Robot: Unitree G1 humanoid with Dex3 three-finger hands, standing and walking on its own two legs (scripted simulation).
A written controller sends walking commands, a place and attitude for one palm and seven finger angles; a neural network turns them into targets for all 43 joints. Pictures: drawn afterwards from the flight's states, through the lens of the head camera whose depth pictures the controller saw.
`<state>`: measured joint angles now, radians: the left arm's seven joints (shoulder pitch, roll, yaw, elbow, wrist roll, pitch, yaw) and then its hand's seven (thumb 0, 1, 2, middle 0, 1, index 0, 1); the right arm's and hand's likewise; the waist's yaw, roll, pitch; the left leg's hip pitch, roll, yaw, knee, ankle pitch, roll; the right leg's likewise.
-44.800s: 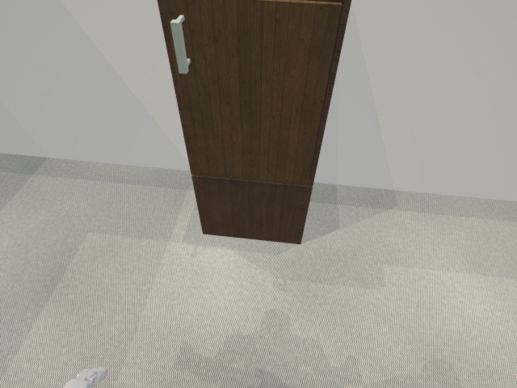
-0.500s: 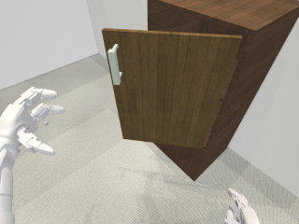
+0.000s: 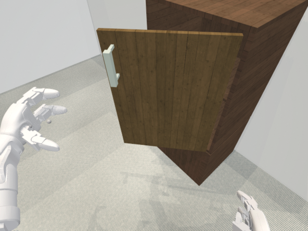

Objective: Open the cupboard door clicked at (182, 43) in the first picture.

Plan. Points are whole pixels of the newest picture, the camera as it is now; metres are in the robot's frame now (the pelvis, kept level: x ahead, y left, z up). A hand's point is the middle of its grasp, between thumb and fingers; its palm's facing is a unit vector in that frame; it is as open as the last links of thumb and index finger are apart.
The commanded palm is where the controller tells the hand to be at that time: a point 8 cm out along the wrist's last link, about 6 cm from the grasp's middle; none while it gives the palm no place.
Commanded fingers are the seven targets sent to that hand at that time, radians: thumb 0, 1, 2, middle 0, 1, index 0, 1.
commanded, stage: move the hooked fingers beside the handle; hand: left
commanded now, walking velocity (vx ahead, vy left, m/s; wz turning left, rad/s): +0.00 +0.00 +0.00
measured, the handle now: (112, 66) +0.57 +0.18 +0.15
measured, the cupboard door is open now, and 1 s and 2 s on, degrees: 40 40 40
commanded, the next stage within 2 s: none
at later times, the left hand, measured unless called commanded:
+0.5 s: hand (65, 98) +0.39 +0.26 +0.16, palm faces -0.04 -1.00 -0.04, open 14.0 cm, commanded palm +0.37 +0.31 +0.16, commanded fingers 0.00 -0.50 0.30 -0.30 -1.20 -0.30 -1.20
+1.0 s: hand (80, 81) +0.46 +0.25 +0.16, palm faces -0.02 -1.00 -0.01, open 14.0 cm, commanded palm +0.45 +0.30 +0.16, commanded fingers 0.00 -0.50 0.30 -0.30 -1.20 -0.30 -1.20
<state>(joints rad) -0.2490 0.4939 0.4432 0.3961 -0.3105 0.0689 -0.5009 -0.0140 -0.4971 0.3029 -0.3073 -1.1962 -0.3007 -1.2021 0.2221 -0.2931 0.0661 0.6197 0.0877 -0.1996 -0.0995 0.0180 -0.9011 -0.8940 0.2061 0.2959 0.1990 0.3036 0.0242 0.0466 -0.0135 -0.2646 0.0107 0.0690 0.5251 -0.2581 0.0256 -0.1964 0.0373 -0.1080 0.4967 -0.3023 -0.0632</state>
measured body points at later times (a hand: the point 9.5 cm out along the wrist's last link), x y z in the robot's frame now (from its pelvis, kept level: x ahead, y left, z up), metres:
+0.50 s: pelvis +0.00 +0.02 +0.00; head +0.02 +0.01 +0.45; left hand +0.38 +0.32 +0.17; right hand +0.12 -0.24 -0.10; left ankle +0.01 +0.10 -0.74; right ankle -0.02 -0.07 -0.74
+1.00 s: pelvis +0.01 +0.02 +0.00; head +0.05 +0.02 +0.45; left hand +0.46 +0.31 +0.16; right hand +0.06 -0.26 -0.11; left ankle +0.01 +0.10 -0.74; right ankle -0.02 -0.07 -0.74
